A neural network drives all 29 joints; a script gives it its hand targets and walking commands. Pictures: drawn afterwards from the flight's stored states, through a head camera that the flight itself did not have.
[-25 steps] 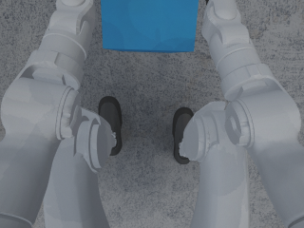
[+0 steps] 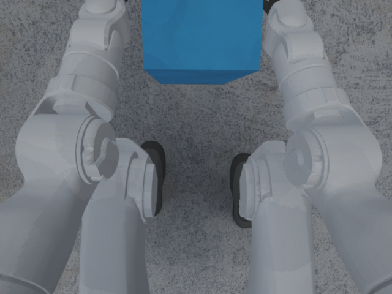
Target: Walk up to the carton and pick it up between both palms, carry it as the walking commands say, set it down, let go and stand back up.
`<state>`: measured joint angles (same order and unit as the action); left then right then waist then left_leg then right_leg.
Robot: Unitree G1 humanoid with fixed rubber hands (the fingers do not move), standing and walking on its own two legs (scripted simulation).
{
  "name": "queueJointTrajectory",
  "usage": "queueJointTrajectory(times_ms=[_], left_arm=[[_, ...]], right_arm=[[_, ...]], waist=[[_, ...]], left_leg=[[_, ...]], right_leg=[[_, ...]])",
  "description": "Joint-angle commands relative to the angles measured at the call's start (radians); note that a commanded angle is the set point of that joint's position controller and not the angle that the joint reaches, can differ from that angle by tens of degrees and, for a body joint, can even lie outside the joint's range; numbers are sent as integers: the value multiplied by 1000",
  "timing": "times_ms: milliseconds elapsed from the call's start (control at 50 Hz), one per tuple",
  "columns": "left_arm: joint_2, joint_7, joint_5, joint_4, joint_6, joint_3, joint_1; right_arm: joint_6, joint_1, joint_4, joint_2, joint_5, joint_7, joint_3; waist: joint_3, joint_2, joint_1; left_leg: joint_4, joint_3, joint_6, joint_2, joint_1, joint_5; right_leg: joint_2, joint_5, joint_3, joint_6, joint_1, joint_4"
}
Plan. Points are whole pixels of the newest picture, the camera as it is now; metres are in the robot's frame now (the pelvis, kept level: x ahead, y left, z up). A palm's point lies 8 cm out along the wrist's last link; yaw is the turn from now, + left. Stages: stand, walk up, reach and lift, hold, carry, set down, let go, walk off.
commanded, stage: reach and lift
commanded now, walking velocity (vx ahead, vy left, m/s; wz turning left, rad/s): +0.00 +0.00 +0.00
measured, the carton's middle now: (196, 17) +0.53 +0.02 -0.22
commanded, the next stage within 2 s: none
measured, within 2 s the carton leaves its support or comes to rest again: neither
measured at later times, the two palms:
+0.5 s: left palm out of the picture +0.53 +0.15 -0.11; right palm (277, 2) +0.53 -0.09 -0.13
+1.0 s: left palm out of the picture +0.53 +0.15 -0.06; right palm out of the picture +0.53 -0.09 -0.06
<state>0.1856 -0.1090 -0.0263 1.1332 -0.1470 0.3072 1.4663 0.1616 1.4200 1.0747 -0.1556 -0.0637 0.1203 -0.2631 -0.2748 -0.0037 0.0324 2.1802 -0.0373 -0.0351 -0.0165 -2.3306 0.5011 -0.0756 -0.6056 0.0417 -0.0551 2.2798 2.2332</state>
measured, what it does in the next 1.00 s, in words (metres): rises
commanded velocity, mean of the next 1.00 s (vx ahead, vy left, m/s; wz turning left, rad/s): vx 0.00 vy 0.00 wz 0.00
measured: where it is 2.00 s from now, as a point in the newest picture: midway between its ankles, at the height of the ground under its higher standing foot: (196, 196)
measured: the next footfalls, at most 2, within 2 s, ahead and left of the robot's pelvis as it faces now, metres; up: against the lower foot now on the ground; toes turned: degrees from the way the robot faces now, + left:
none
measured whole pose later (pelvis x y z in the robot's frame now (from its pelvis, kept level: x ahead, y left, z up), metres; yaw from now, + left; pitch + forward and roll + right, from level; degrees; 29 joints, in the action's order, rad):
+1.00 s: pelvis +0.00 +0.01 +0.06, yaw -2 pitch +42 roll -2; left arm 0.00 -0.14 -0.21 0.74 -0.27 0.47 1.23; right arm 0.28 1.25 0.79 0.00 -0.18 0.14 -0.41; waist -0.08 0.01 0.04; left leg 2.00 -0.09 -0.07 -0.08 -2.24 0.51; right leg -0.09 -0.58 0.05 -0.07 2.19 2.02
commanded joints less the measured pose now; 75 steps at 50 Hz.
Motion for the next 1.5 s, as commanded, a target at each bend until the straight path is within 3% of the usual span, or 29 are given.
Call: queueJointTrajectory(times_ms=[0, 280, 460, 660, 780, 900, 1080, 1280, 1480], left_arm=[[-1028, 271, 27, -121, 4, -220, 328], [-1096, 288, 27, -199, -23, -274, 301], [-1148, 267, 26, -257, -69, -338, 347], [-1193, 242, 5, -306, -113, -384, 403], [-1213, 238, -46, -284, -133, -349, 361], [-1220, 244, -80, -289, -133, -318, 330], [-1238, 236, -28, -386, -144, -406, 333], [-1275, 252, -52, -334, -163, -382, 267], [-1295, 253, -82, -307, -171, -333, 262]], right_arm=[[-36, 474, -170, 996, 53, -261, 252], [-32, 502, -247, 1064, 76, -210, 323], [-13, 605, -345, 1057, 92, -178, 376], [35, 630, -368, 1073, 66, -187, 348], [66, 569, -318, 1108, 24, -211, 299], [71, 528, -306, 1117, -11, -221, 278], [83, 548, -416, 1149, 28, -194, 372], [110, 466, -369, 1213, 3, -194, 353], [116, 455, -345, 1211, -29, -199, 307]], waist=[[1012, 54, 30], [1168, 79, 51], [1330, 55, 53], [1401, -8, 17], [1335, -34, 15], [1320, -26, 17], [1507, 8, 26], [1410, 21, 36], [1384, 10, 26]], left_leg=[[-121, 100, 32, -143, 607, -301], [-133, 119, 24, -147, 567, -353], [-182, 126, 9, -151, 700, -304], [-254, 117, -1, -156, 816, -248], [-304, 111, -4, -160, 821, -231], [-329, 109, -5, -163, 807, -255], [-342, 111, -13, -162, 892, -324], [-416, 113, -9, -166, 877, -296], [-490, 107, -13, -171, 909, -239]], right_leg=[[-111, 270, -106, 40, -370, -199], [-135, 374, -102, 37, -540, -214], [-139, 308, -130, 24, -596, -248], [-128, 235, -148, 25, -567, -303], [-128, 208, -149, 26, -514, -346], [-135, 229, -143, 27, -527, -373], [-141, 309, -134, 16, -701, -400], [-141, 295, -118, 17, -728, -483], [-141, 246, -114, 26, -747, -557]])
